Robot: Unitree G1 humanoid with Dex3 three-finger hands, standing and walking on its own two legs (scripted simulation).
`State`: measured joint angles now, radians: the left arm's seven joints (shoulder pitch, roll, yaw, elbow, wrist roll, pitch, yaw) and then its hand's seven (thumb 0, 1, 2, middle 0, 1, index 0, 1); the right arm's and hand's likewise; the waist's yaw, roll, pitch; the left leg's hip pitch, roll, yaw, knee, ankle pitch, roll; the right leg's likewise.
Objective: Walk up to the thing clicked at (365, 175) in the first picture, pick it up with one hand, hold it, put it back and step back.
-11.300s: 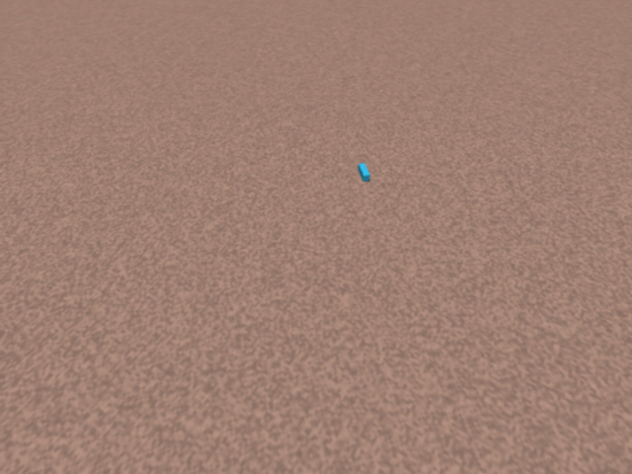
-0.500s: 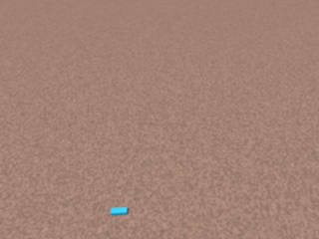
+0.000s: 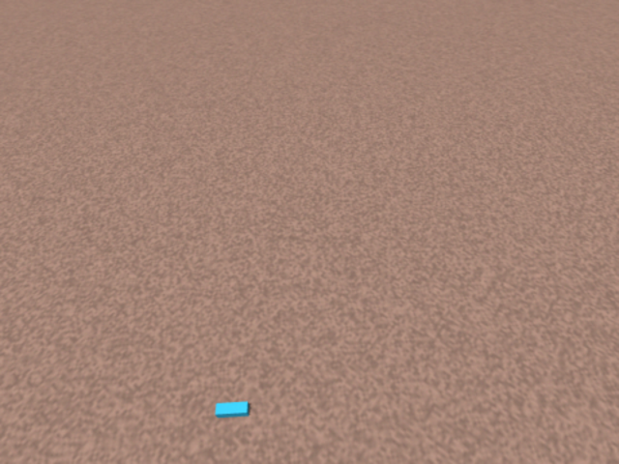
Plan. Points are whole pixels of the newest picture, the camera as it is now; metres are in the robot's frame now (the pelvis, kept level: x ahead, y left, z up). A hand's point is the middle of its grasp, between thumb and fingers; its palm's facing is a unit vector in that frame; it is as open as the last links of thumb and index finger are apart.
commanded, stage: stand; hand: left
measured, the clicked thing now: (232, 409) +0.41 +0.27 -0.77
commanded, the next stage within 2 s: walk up in 0.74 s
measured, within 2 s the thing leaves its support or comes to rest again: neither
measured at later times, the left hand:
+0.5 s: hand out of the picture +0.08 +0.24 -0.16, palm faces -0.04 -0.94 -0.34, open 7.4 cm
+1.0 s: hand out of the picture +0.06 +0.28 -0.17, palm faces -0.03 -0.93 -0.38, open 7.4 cm
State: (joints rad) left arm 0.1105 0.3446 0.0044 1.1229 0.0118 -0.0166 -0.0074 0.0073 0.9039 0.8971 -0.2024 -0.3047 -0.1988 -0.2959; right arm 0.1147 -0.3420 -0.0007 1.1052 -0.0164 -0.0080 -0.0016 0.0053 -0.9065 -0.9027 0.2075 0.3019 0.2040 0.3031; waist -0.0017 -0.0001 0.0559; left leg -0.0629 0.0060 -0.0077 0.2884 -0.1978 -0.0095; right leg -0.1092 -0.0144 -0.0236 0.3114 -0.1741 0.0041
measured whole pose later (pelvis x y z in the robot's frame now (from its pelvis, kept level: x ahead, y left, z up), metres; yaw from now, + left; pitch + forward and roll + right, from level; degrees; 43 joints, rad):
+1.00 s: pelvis -0.06 +0.01 -0.02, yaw +0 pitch -1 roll +0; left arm 0.04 0.38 0.06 0.97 0.02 0.04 0.00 0.01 0.90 0.90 -0.20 -0.31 -0.20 -0.30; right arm 0.09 -0.40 -0.05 0.98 0.00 0.05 0.00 0.00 -0.91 -0.90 0.21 0.30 0.20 0.30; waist -0.01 -0.02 0.19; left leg -0.33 -0.04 -0.04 0.84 -0.51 0.04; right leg -0.31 -0.04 -0.01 0.52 -0.19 -0.01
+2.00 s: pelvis -0.32 +0.03 -0.03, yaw +2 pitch -3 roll +1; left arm 0.13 0.38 0.09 0.77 0.03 0.09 -0.01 0.01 0.90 0.90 -0.20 -0.30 -0.20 -0.30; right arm 0.22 -0.34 -0.03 0.90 -0.05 0.01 -0.03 0.01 -0.91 -0.90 0.21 0.30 0.21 0.30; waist 0.00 -0.09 0.17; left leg -0.22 -0.04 -0.01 0.63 -0.36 0.03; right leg -0.45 0.02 0.04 0.86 -0.46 -0.02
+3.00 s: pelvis -0.33 +0.01 -0.02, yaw +0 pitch -2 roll -1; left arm 0.17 0.33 0.05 0.99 0.03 -0.02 -0.01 0.01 0.90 0.90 -0.20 -0.30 -0.20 -0.30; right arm 0.21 -0.38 -0.04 1.00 -0.01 0.00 0.00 0.01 -0.91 -0.90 0.21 0.30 0.20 0.30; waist 0.00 0.03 0.06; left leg -0.24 0.00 -0.05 0.59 -0.31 0.00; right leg -0.24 -0.01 -0.04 0.57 -0.29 0.00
